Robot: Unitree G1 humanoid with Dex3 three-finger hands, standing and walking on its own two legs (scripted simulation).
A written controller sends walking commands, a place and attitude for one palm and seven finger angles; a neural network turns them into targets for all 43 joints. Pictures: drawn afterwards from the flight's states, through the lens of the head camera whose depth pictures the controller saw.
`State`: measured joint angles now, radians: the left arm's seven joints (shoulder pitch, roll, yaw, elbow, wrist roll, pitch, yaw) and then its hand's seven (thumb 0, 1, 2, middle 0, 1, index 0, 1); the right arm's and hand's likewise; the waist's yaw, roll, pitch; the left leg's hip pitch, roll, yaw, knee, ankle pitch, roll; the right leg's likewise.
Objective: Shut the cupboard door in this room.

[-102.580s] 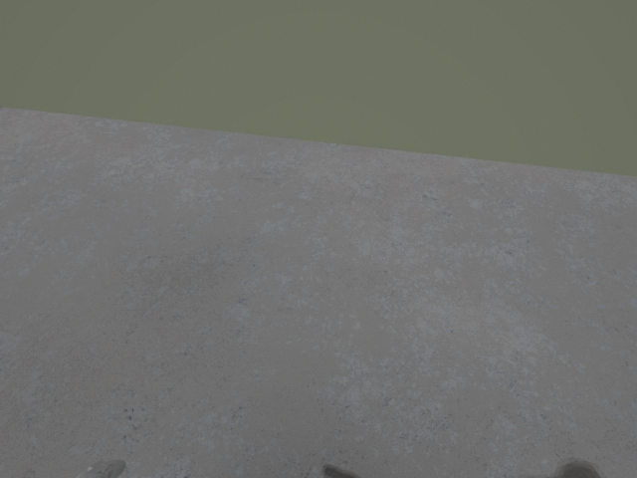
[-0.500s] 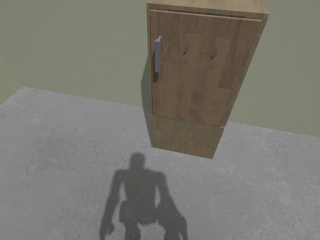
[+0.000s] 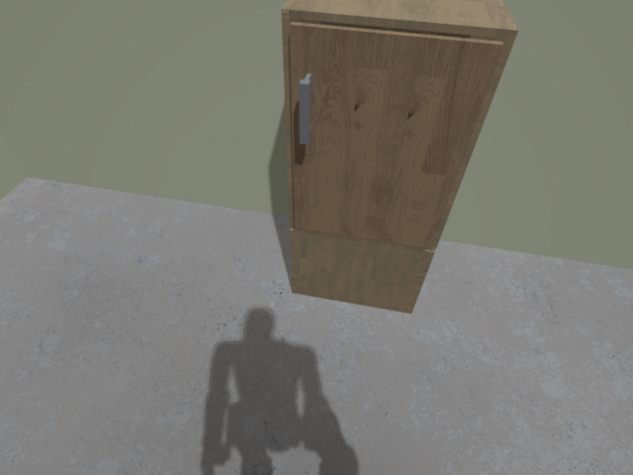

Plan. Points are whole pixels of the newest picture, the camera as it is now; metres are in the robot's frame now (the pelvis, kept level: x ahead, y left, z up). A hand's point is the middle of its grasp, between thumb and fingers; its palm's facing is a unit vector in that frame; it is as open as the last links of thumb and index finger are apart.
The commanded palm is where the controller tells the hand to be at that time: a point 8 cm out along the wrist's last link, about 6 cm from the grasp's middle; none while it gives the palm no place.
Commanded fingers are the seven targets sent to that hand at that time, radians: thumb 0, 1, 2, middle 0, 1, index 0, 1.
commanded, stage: look to check the result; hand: left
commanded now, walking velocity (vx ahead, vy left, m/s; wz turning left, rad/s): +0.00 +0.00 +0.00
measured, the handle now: (306, 109) +0.86 +0.06 +0.04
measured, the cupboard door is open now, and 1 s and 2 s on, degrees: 0 0 0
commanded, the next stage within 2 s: stand and wait in 0.54 s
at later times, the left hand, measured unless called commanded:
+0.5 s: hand out of the picture -0.02 +0.16 -0.18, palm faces +0.03 -0.98 -0.17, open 7.4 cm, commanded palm none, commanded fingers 0.00 0.90 0.90 -0.20 -0.30 -0.20 -0.30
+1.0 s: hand out of the picture +0.01 +0.16 -0.17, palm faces +0.02 -0.98 -0.19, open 7.4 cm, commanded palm none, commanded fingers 0.00 0.90 0.90 -0.20 -0.30 -0.20 -0.30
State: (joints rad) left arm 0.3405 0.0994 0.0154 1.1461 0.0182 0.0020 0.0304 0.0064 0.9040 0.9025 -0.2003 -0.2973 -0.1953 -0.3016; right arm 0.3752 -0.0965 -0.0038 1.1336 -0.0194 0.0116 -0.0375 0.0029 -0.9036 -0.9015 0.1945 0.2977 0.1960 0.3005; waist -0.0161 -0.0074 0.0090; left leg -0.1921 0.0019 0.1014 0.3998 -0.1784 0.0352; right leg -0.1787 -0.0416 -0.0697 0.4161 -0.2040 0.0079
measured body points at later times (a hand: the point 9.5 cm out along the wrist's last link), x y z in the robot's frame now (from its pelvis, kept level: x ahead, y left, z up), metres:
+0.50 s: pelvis +0.01 +0.00 +0.00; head +0.01 -0.01 +0.45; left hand -0.02 +0.21 -0.16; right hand -0.01 -0.21 -0.16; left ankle +0.03 +0.10 -0.74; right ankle +0.01 -0.12 -0.74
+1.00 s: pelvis +0.02 -0.01 +0.00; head +0.03 -0.01 +0.45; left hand +0.01 +0.21 -0.16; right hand +0.00 -0.23 -0.16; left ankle +0.03 +0.10 -0.74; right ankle +0.01 -0.12 -0.74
